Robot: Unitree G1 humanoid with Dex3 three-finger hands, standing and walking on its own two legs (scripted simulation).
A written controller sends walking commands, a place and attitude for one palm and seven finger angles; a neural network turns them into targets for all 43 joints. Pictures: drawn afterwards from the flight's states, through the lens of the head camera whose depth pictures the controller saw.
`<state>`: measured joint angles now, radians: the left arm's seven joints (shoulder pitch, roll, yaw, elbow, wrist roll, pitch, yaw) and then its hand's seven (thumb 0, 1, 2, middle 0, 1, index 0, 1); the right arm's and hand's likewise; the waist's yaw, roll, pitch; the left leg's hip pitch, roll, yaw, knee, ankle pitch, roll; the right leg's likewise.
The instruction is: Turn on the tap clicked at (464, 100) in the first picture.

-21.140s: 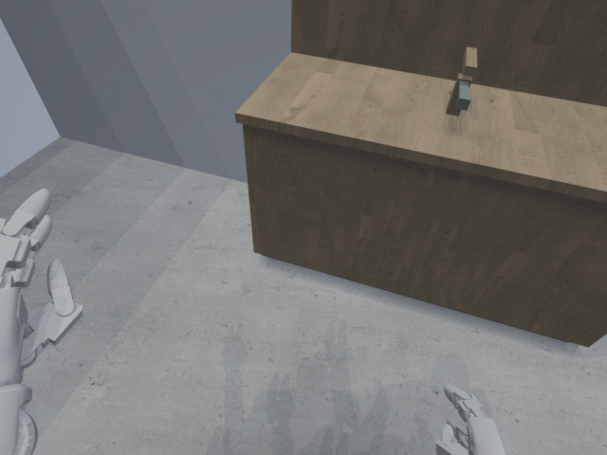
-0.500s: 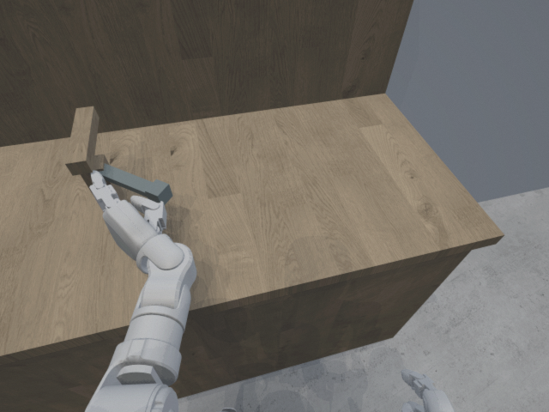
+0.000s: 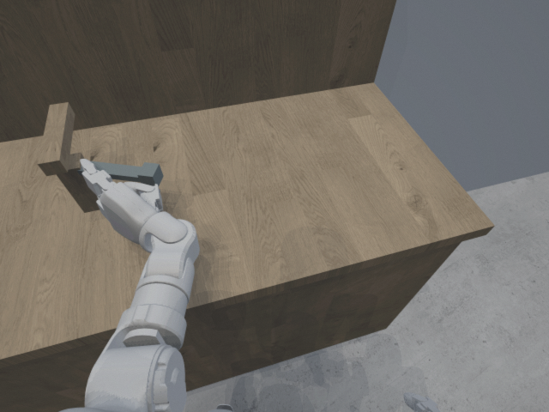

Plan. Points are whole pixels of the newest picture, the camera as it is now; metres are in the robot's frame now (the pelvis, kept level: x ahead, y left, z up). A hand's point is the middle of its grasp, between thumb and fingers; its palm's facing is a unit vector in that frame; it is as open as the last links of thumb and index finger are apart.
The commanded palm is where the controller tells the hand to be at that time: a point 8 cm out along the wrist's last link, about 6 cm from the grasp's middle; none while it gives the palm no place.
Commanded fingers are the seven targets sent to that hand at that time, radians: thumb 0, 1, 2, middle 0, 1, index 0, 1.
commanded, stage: push the lever round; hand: left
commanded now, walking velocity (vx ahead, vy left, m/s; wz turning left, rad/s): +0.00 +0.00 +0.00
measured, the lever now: (150, 175) +0.45 +0.21 +0.09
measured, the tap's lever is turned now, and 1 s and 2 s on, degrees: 66 71 71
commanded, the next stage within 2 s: lift the hand up off the lever in 0.22 s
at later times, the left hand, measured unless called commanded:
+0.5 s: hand (159, 186) +0.43 +0.19 +0.08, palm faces +0.81 -0.57 -0.10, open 7.8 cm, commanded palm +0.38 +0.20 +0.09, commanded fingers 0.00 0.90 0.90 -0.15 -0.15 -0.15 -0.15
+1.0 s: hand (153, 177) +0.43 +0.20 +0.10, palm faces +0.81 -0.58 -0.10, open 7.8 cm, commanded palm +0.38 +0.20 +0.10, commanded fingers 0.00 0.90 0.90 -0.15 -0.15 -0.15 -0.15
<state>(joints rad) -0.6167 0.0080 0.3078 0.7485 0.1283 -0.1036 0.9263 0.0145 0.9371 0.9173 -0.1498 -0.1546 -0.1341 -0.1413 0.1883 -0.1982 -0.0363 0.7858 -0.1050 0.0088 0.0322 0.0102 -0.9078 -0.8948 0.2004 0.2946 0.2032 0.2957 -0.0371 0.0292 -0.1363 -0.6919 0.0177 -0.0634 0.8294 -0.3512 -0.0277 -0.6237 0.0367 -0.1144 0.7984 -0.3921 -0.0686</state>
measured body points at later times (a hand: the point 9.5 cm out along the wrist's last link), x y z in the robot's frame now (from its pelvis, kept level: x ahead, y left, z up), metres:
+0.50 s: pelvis +0.01 +0.00 +0.00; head +0.04 +0.00 +0.45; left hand +0.38 +0.22 +0.09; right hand +0.11 -0.25 -0.12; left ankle +0.03 +0.13 -0.70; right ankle +0.00 -0.08 -0.70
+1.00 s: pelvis +0.01 +0.00 +0.01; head +0.04 +0.00 +0.46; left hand +0.38 +0.22 +0.11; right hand +0.13 -0.24 -0.11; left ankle +0.03 +0.13 -0.70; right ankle +0.00 -0.08 -0.70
